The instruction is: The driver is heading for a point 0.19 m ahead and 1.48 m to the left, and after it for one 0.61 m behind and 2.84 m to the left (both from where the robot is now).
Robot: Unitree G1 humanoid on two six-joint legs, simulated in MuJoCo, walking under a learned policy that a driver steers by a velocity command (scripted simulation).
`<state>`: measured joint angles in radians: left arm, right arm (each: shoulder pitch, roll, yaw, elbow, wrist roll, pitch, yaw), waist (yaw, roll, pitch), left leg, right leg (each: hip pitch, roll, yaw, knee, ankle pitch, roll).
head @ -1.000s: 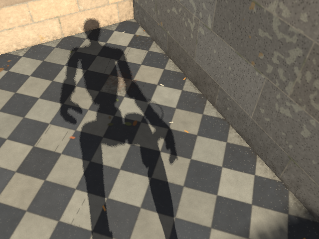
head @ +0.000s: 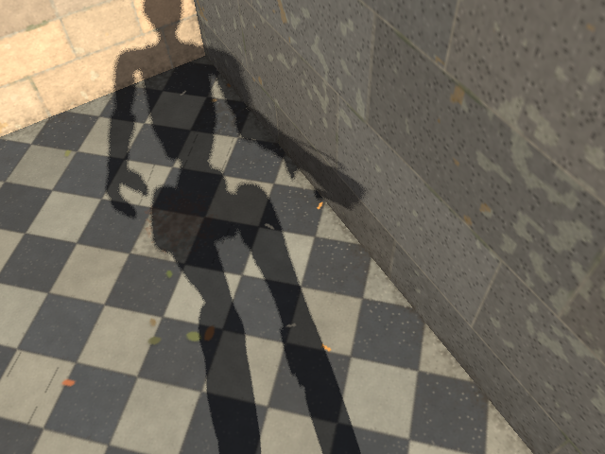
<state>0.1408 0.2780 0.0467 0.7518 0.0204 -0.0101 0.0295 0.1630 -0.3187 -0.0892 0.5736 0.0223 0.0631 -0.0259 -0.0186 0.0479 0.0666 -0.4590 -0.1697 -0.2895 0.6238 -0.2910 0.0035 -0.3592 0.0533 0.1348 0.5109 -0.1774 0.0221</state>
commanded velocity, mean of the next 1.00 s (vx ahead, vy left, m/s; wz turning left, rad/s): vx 0.57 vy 0.00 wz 0.97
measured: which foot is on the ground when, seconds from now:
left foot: up 0.00-0.44, down 0.46-0.82, up 0.84-1.00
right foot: down 0.00-0.44, up 0.46-0.80, down 0.82-1.00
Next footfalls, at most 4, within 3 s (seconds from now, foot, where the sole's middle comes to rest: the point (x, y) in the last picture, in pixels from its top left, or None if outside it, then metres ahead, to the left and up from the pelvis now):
0.46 left None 0.03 0.16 -0.77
0.82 right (207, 419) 0.50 0.26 -0.77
1.30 left None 0.52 0.72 -0.77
1.66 right None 0.69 1.11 -0.77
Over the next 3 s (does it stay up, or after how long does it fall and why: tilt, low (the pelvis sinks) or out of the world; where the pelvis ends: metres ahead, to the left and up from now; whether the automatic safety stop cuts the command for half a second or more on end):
stays up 0.29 1.29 0.07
